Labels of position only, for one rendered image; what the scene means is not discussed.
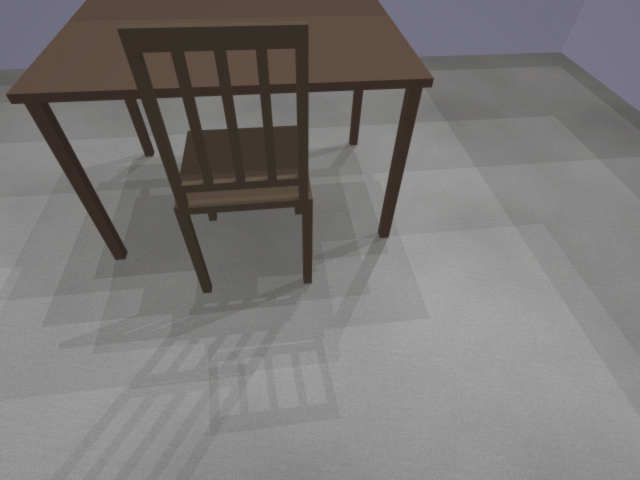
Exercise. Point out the table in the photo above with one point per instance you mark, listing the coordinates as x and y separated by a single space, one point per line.
353 45

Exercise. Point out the chair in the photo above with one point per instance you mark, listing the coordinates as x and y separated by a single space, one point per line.
233 169

